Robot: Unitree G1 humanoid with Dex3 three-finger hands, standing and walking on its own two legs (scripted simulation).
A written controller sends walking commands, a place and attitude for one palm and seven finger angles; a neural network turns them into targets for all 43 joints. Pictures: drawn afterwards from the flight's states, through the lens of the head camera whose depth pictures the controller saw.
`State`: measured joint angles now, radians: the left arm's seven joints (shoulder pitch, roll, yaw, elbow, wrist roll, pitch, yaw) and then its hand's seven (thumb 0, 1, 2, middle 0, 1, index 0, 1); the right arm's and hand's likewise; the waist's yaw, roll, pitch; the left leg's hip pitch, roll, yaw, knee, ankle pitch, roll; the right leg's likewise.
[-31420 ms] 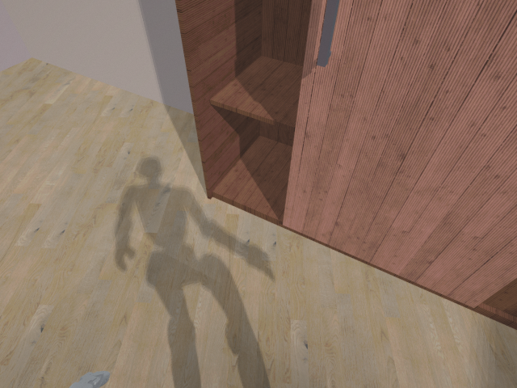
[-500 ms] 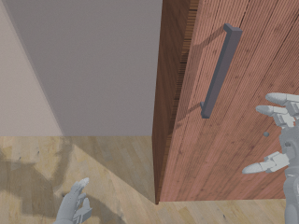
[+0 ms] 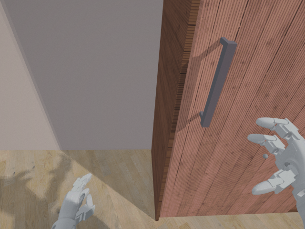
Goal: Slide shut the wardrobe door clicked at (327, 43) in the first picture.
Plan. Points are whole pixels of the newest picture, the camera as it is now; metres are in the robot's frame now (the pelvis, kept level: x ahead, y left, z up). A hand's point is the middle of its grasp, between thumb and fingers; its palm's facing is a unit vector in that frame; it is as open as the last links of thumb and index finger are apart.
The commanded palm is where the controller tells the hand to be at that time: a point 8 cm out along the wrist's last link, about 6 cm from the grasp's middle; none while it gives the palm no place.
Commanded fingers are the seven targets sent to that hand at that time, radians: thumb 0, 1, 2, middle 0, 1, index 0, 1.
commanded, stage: draw the hand back to the body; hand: right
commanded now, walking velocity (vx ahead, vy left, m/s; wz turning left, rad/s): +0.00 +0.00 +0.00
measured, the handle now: (213, 86) +0.42 -0.17 +0.22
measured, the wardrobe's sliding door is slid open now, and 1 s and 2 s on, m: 0.00 0.00 0.00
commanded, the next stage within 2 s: step back with the hand held close in 1.06 s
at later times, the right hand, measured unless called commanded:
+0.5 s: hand (277, 157) +0.22 -0.27 +0.17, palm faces +0.43 +0.84 -0.33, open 10.6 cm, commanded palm +0.17 -0.30 +0.19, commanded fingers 0.00 -0.61 -0.76 0.21 0.47 0.21 0.47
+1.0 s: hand (282, 161) +0.21 -0.27 +0.17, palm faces +0.46 +0.82 -0.33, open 7.5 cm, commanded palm +0.17 -0.31 +0.18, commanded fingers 0.00 -0.90 -0.90 0.20 0.30 0.20 0.30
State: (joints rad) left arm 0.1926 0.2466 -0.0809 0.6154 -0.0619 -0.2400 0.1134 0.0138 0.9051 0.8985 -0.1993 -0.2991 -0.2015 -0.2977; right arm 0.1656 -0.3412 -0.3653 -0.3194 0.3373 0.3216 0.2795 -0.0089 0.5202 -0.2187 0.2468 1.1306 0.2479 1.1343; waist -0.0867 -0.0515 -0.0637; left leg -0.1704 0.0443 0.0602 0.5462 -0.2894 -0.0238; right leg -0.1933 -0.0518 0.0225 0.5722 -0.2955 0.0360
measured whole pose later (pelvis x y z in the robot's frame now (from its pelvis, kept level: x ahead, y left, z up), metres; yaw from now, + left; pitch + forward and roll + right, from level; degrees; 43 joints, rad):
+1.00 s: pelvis +0.02 -0.01 +0.01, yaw +2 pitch -5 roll +0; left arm 0.19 0.20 -0.02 0.65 0.02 -0.17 0.09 0.01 0.91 0.90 -0.20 -0.30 -0.20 -0.30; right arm 0.42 -0.32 -0.33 -0.38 0.07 -0.08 -0.11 0.02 -0.87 -0.89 0.20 0.31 0.21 0.31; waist -0.09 -0.04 0.01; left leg -0.10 0.05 0.03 0.44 -0.26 -0.04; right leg -0.11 -0.04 -0.02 0.48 -0.28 0.02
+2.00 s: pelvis -0.10 -0.04 -0.01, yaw +0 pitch -2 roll +2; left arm 0.23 0.21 0.00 0.60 0.01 -0.15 0.08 0.01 0.91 0.90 -0.20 -0.30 -0.20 -0.30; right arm 0.48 -0.38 -0.44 -0.49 0.02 -0.30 -0.15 0.02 -0.89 -0.90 0.21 0.30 0.21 0.31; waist -0.01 -0.01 0.04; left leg -0.40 0.01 -0.04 0.56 -0.19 -0.05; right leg -0.46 -0.03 0.01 0.65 -0.19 -0.03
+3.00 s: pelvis -0.30 -0.06 -0.01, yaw +0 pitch -1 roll +1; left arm 0.30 0.18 -0.01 0.61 0.02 -0.11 0.06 0.01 0.90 0.90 -0.20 -0.30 -0.20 -0.30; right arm 0.52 -0.47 -0.45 -0.50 0.02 -0.22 -0.15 0.02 -0.89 -0.90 0.21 0.30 0.21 0.30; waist 0.01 0.03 -0.05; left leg -0.27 -0.02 0.07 0.54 -0.29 0.09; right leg -0.44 -0.06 -0.04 0.83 -0.43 -0.02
